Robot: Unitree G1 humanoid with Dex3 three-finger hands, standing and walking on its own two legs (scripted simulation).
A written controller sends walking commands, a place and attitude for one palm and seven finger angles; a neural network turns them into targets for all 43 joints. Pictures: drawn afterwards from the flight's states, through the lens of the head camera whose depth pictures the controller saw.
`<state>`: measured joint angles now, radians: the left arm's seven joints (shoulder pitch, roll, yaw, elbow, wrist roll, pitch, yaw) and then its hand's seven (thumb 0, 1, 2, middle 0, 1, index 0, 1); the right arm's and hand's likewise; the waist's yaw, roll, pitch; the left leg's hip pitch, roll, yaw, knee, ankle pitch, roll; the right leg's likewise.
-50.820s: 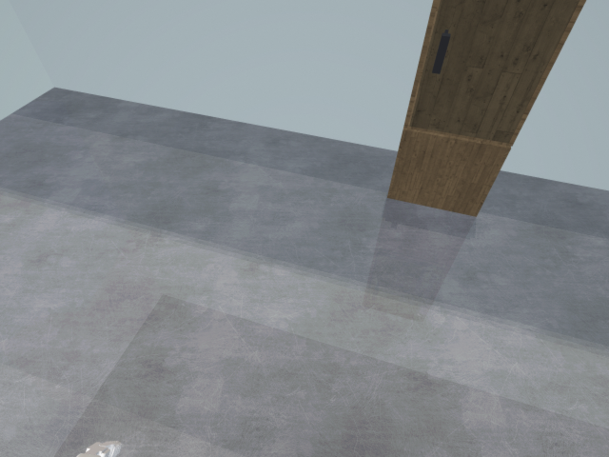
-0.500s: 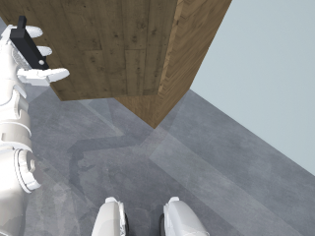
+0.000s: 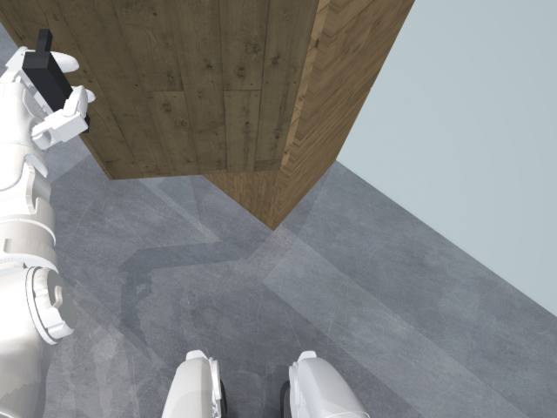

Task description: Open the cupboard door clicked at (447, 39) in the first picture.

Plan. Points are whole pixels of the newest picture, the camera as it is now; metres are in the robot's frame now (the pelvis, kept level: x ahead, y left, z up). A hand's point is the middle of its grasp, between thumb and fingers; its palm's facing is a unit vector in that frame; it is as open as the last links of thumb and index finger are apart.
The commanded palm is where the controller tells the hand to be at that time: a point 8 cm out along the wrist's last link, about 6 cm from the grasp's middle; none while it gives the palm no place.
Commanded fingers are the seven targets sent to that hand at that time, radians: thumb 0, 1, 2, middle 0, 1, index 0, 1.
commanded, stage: pull the door open along its arc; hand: left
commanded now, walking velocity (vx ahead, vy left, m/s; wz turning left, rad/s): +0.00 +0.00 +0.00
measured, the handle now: (62, 83) +0.56 +0.26 +0.06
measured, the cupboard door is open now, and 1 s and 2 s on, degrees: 46 88 93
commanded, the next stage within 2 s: open thumb and fingers to let go in 1.02 s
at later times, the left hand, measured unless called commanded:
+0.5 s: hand (92, 176) +0.42 +0.20 +0.07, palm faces +0.10 -0.99 +0.03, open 6.4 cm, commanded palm +0.34 +0.25 +0.06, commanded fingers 0.00 0.90 0.90 -0.40 -1.35 -0.40 -1.35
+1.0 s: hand (184, 260) +0.31 +0.09 +0.07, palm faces +0.45 -0.90 +0.00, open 6.7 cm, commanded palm +0.24 +0.13 +0.06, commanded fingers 0.00 0.90 0.90 -0.40 -1.35 -0.40 -1.35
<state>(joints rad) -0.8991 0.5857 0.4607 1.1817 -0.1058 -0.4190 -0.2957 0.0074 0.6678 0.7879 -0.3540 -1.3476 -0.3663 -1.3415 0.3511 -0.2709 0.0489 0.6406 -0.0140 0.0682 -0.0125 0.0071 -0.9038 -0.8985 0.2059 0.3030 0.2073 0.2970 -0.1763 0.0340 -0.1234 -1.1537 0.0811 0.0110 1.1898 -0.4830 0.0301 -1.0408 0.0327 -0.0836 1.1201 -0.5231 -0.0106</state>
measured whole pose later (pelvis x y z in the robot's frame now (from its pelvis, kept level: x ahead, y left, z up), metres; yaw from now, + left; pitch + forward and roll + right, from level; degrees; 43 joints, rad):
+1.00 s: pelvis +0.02 -0.04 +0.03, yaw +4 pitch +15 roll +1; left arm 0.12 -0.05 -0.06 0.21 0.01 -0.39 0.44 0.02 0.61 0.68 -0.30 -1.30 -0.32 -1.31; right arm 0.20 -0.18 0.01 0.55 -0.07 0.04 0.03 0.01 -0.90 -0.90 0.20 0.30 0.21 0.30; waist -0.02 0.02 -0.17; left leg -0.82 0.05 0.01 1.02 -0.46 -0.03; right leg -0.74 0.01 -0.08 1.05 -0.57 -0.06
